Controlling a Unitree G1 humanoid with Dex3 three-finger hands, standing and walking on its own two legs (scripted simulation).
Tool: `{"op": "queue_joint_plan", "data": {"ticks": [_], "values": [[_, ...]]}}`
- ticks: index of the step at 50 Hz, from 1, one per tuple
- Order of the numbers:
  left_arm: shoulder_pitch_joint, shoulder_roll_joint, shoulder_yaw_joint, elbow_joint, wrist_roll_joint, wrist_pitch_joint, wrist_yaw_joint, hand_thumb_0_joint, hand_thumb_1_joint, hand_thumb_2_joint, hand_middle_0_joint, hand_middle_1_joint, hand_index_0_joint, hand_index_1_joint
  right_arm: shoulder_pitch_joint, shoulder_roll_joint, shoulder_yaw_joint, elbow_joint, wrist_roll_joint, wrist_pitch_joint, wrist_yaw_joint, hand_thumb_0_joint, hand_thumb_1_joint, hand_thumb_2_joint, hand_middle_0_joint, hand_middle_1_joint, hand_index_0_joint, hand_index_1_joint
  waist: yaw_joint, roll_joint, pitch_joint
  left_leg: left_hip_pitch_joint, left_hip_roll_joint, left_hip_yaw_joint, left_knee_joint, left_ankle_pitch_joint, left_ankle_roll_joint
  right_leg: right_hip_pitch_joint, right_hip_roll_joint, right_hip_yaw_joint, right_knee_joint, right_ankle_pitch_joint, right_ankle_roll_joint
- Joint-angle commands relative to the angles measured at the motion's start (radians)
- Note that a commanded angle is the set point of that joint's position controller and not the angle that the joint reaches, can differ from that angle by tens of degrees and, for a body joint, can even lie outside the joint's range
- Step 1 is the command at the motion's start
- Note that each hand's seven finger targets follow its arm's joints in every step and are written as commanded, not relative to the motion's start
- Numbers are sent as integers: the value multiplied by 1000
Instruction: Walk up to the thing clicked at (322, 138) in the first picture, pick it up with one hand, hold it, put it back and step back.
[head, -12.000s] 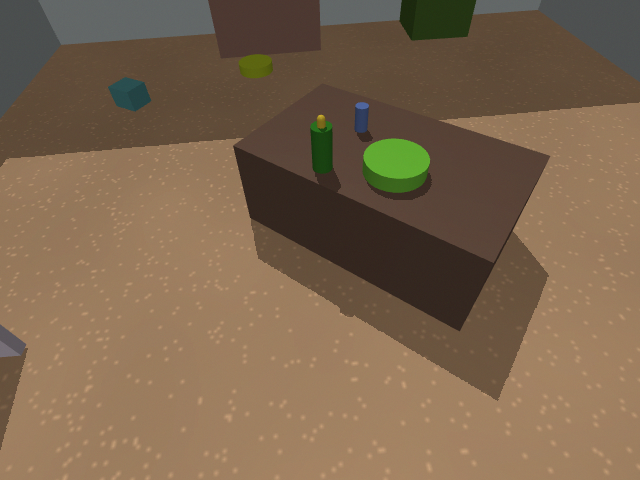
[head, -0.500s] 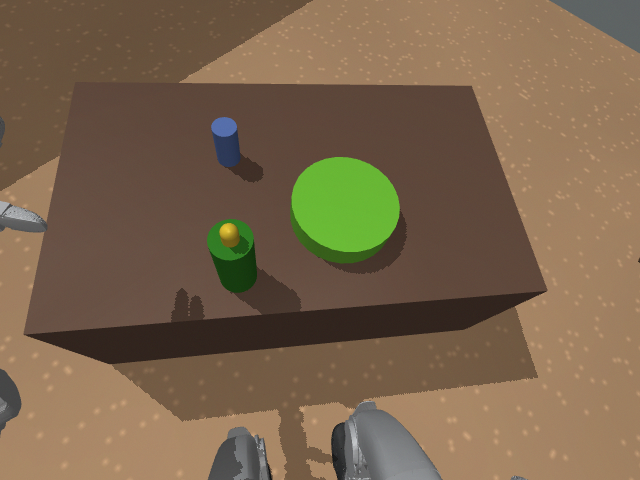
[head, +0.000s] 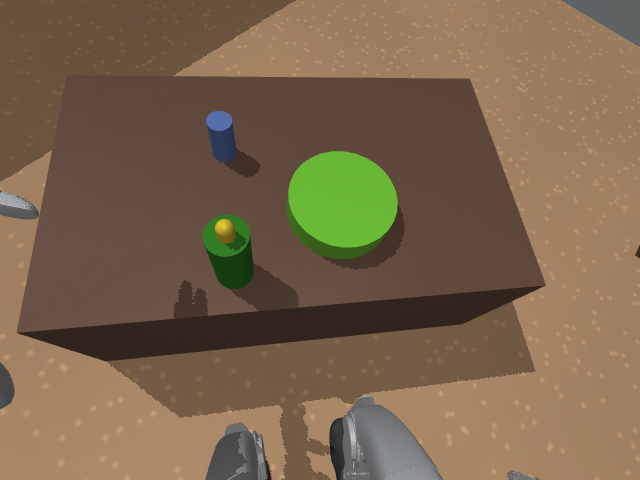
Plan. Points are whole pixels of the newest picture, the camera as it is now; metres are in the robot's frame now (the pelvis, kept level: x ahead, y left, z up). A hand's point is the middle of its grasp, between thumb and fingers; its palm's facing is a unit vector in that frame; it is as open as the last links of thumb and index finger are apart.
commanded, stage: go down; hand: left
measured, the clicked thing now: (230, 251) +0.47 +0.09 -0.19
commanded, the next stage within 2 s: approach in 0.42 s
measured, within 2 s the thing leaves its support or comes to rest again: neither
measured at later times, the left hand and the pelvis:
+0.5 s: hand (1, 155) +0.49 +0.29 +0.07, palm faces -0.12 -0.99 +0.01, open 16.8 cm; pelvis +0.00 +0.00 +0.00, yaw +0 degrees
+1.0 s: hand (124, 211) +0.50 +0.22 -0.08, palm faces -0.16 -0.98 +0.05, open 17.1 cm; pelvis -0.03 +0.00 -0.09, yaw -1 degrees
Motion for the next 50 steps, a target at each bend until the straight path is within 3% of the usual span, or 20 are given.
{"op": "queue_joint_plan", "data": {"ticks": [1,7,12,14,18,23,26,27,30,37,41,43,46,47,49,50], "values": [[-365,337,39,-183,-30,-62,0,0,-381,54,-57,-19,-36,-28,190,-215,-73,-31,8,-14,-23,0,-863,-890,200,299,199,299,15,205,-494,377,-23,-78,-116,482,-19,230,29,67,-91,282,-43],[-365,352,44,-173,-31,-64,-16,0,-344,72,-53,-24,-32,-33,203,-214,-65,-25,10,-15,-24,0,-859,-891,200,300,200,300,6,232,-506,395,-23,-78,-100,537,-21,221,29,66,-89,324,-42],[-368,366,48,-202,-38,-76,-30,0,-366,66,-52,-26,-33,-34,185,-219,-69,-30,12,-18,-21,0,-861,-890,200,299,199,299,22,262,-494,431,-14,-97,-111,526,-34,144,34,49,-75,263,-50],[-365,322,31,-192,-47,-71,-38,0,-378,62,-57,-25,-34,-35,193,-222,-71,-31,13,-20,-21,0,-867,-892,200,299,199,299,7,249,-511,461,-8,-104,-109,555,-36,140,36,45,-75,275,-50],[-390,354,38,-226,-49,-74,-38,0,-392,54,-60,-26,-39,-35,201,-223,-68,-22,11,-20,-27,0,-866,-891,200,300,199,300,5,250,-552,444,-17,-94,-102,544,-28,192,32,56,-79,297,-46],[-400,352,31,-179,-38,-71,-38,0,-371,63,-54,-29,-35,-35,185,-217,-63,-12,11,-23,-31,0,-860,-889,200,299,199,299,2,259,-487,429,-14,-100,-101,505,-31,123,34,52,-73,250,-49],[-414,360,35,-173,-38,-77,-40,0,-369,64,-52,-31,-35,-36,184,-220,-63,-20,10,-24,-29,0,-859,-889,200,299,200,299,-2,238,-499,390,-18,-93,-97,467,-23,149,32,61,-72,246,-48],[-419,369,34,-182,-37,-78,-40,0,-436,17,-84,-33,-65,-40,180,-219,-61,-23,11,-24,-29,0,-854,-885,199,300,199,300,1,240,-496,370,-20,-88,-103,442,-21,172,31,66,-72,238,-47],[-415,301,4,-123,-38,-72,-41,0,-436,45,-90,-59,-72,-67,181,-217,-58,-24,10,-27,-26,0,-858,-886,199,300,199,300,-19,219,-463,359,-15,-95,-91,444,-22,119,33,59,-64,233,-48],[-392,190,-41,-29,-36,-99,14,0,-434,51,-72,-58,-63,-58,185,-210,-53,-43,2,-24,5,0,-854,-884,199,300,199,300,-27,163,-414,209,-19,-92,0,400,-14,26,28,61,22,219,-47],[-402,138,-60,-44,-35,-150,44,0,-483,16,-66,-44,-58,-42,180,-208,-53,-48,-5,-24,31,0,-867,-886,199,300,199,300,-48,169,-477,132,-21,-102,99,408,-16,-74,23,56,129,225,-48],[-438,184,-34,-87,-34,-189,50,0,-471,13,-68,-47,-59,-45,179,-205,-48,-46,-13,-24,43,0,-875,-888,200,300,200,300,-42,211,-556,84,-27,-104,177,441,-17,-117,18,59,205,249,-52],[-482,190,-25,-147,-33,-234,53,0,-481,2,-81,-51,-72,-49,177,-206,-52,-47,-21,-22,58,0,-887,-891,200,300,199,300,-37,266,-665,49,-28,-107,260,481,-23,-195,12,58,307,264,-61],[-478,222,-5,-145,-31,-244,55,0,-448,24,-99,-74,-89,-72,167,-212,-52,-50,-24,-21,59,0,-888,-892,200,300,199,300,-24,297,-691,52,-28,-111,282,491,-28,-230,11,58,338,251,-64],[-505,205,-3,-213,-27,-259,61,0,-365,119,-198,-179,-192,-175,172,-212,-59,-53,-29,-15,67,0,-894,-893,200,299,199,300,-14,364,-779,62,-28,-113,312,498,-35,-252,7,61,390,249,-71],[-472,188,-6,-154,-22,-254,65,0,-326,158,-244,-227,-240,-221,165,-210,-58,-50,-32,-14,70,0,-894,-893,200,299,199,299,-18,354,-773,32,-28,-110,332,496,-34,-253,7,62,411,255,-70]]}}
